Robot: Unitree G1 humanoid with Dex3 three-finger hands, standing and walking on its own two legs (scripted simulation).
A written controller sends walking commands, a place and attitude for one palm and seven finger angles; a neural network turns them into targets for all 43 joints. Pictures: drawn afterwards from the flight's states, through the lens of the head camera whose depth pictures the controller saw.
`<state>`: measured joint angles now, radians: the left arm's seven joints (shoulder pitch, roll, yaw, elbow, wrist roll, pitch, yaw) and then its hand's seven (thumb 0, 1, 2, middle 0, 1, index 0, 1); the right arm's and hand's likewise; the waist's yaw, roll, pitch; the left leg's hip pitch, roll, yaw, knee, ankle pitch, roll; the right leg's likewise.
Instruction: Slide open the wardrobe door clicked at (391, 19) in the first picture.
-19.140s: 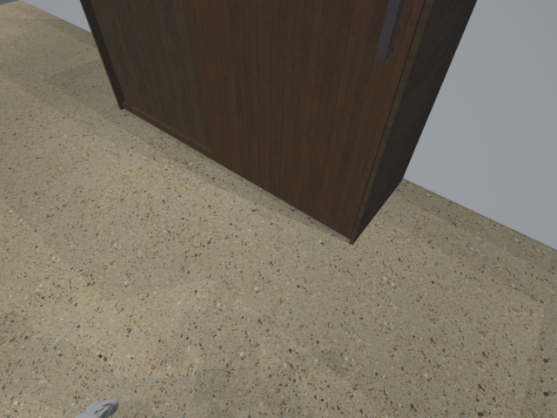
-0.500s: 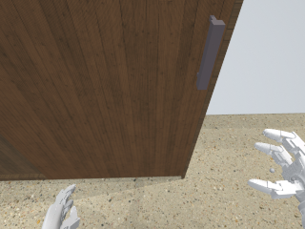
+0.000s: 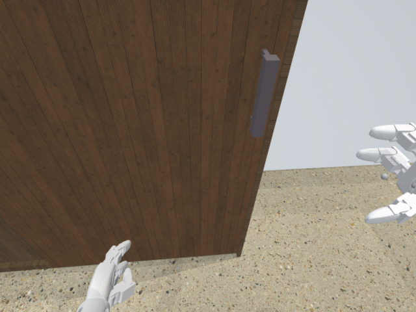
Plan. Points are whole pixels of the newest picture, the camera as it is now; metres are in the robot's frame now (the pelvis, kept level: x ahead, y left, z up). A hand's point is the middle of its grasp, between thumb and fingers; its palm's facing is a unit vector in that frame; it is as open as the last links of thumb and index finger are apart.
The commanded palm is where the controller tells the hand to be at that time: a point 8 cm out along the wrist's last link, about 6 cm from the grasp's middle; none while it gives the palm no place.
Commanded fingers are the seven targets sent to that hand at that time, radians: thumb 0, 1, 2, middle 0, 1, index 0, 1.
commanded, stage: raise the hand with hooked fingers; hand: right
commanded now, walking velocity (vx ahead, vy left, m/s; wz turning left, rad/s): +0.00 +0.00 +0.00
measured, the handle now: (260, 94) +0.53 -0.12 +0.18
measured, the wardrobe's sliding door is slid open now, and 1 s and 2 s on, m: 0.00 0.00 0.00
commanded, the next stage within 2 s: move the hooked fingers beside the handle in 0.56 s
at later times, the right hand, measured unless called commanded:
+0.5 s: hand (365, 170) +0.28 -0.24 +0.20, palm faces +0.08 +0.99 -0.08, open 13.9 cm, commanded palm +0.24 -0.29 +0.20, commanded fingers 0.00 0.50 -0.30 0.30 1.20 0.30 1.20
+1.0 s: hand (341, 152) +0.32 -0.22 +0.20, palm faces -0.01 +1.00 -0.05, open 14.0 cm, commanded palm +0.29 -0.27 +0.20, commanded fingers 0.00 0.50 -0.30 0.30 1.20 0.30 1.20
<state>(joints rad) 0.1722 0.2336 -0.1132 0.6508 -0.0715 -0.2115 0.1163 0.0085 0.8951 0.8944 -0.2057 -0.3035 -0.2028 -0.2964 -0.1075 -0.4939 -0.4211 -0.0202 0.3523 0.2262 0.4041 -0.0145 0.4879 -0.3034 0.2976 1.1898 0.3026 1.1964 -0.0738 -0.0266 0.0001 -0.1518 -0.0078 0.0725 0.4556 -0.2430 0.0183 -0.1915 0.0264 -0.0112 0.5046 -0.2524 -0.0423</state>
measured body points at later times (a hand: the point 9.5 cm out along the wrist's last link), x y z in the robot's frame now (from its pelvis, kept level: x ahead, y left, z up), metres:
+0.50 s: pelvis -0.01 +0.03 +0.00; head -0.05 +0.04 +0.45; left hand +0.19 +0.27 -0.06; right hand +0.27 -0.29 +0.20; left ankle +0.01 +0.11 -0.74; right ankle +0.02 -0.09 -0.74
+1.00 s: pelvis +0.00 +0.01 +0.00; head -0.02 +0.02 +0.45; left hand +0.19 +0.24 -0.07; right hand +0.31 -0.27 +0.20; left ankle +0.01 +0.11 -0.74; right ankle +0.02 -0.09 -0.74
